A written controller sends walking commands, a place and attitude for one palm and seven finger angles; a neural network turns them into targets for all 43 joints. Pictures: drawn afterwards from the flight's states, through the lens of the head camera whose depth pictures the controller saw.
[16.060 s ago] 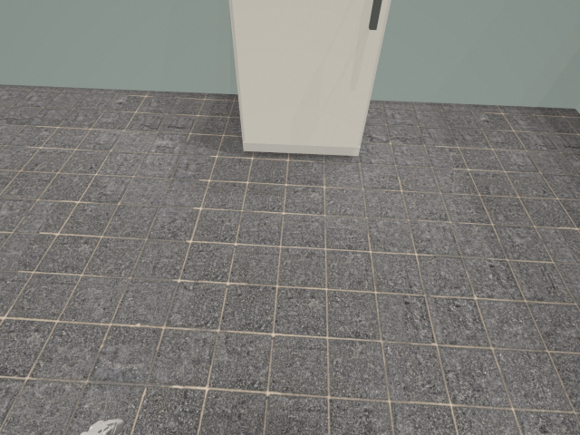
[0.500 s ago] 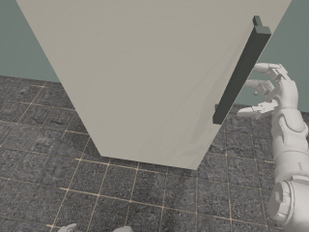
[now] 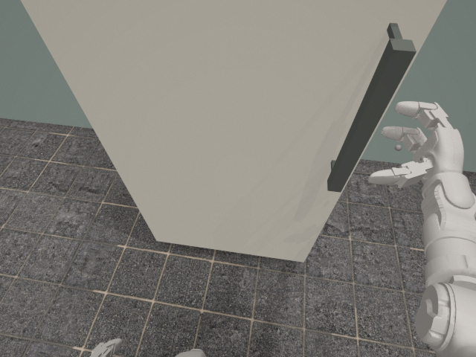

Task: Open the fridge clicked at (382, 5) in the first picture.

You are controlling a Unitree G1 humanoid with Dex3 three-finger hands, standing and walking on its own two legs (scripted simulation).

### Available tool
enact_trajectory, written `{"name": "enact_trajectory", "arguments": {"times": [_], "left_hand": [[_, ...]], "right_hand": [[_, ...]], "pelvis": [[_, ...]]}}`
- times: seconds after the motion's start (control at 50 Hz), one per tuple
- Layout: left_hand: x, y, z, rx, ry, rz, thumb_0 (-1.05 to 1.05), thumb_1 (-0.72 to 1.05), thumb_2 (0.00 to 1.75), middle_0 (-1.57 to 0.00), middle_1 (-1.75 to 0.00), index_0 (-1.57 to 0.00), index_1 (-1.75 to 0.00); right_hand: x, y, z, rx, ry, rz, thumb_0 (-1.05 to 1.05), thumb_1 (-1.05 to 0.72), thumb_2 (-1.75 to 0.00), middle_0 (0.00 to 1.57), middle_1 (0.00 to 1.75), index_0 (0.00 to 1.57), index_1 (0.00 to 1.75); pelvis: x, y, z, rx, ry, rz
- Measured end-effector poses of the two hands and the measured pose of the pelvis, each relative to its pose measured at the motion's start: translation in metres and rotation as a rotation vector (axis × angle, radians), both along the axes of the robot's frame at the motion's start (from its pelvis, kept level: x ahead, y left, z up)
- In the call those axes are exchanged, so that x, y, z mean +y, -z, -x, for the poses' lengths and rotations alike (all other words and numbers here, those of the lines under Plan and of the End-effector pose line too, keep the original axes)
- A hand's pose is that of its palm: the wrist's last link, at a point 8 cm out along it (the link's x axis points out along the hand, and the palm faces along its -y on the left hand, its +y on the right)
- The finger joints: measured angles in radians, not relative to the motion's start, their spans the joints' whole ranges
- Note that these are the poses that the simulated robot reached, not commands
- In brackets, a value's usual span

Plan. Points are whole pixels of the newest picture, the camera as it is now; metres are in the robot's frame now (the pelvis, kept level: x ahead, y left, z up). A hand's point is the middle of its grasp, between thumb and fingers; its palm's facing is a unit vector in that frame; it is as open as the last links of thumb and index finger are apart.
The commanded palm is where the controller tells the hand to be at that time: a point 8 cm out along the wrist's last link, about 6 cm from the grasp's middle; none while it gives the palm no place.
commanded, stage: move the hooked fingers beside the handle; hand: right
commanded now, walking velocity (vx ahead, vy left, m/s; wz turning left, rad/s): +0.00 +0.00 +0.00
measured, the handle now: (357, 123) +0.50 -0.14 +0.12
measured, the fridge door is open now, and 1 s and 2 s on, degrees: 0 0 0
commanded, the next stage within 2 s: feel for the door with the fingertips in 0.30 s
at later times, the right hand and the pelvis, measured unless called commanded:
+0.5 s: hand (393, 148) +0.45 -0.19 +0.11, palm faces +0.01 +1.00 +0.01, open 14.0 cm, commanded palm +0.42 -0.23 +0.12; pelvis +0.01 -0.01 +0.00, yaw +0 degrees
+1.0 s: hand (374, 143) +0.45 -0.16 +0.12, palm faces +0.04 +1.00 -0.01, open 14.0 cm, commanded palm +0.42 -0.21 +0.12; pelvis +0.00 +0.00 +0.00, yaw +0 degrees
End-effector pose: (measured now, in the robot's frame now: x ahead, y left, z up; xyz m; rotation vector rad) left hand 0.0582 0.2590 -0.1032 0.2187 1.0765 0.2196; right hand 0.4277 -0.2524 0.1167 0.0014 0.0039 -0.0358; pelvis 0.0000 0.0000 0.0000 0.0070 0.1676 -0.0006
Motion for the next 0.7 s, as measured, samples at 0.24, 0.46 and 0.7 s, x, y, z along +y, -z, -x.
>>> {"name": "enact_trajectory", "arguments": {"times": [0.24,0.46,0.7], "left_hand": [[-0.004,0.000,-0.005,0.007,0.018,-0.007,0.01,0.91,0.90,-0.20,-0.30,-0.21,-0.30],[-0.011,0.002,0.003,0.029,-0.002,0.016,0.01,0.91,0.90,-0.20,-0.30,-0.21,-0.30],[-0.014,0.004,-0.002,0.010,0.015,0.037,0.01,0.91,0.90,-0.20,-0.30,-0.21,-0.30]], "right_hand": [[-0.006,0.006,-0.002,0.007,-0.013,-0.006,-0.02,0.50,-0.30,0.30,1.20,0.30,1.20],[0.003,0.003,-0.002,-0.009,-0.027,-0.009,-0.02,0.50,-0.30,0.30,1.20,0.30,1.20],[0.034,0.003,-0.004,-0.015,-0.036,-0.006,-0.02,0.50,-0.30,0.30,1.20,0.30,1.20]], "pelvis": [[-0.004,0.002,-0.001,0.013,0.005,-0.004],[-0.008,0.001,-0.006,0.009,-0.001,-0.007],[-0.007,0.001,-0.004,0.004,0.002,-0.004]]}}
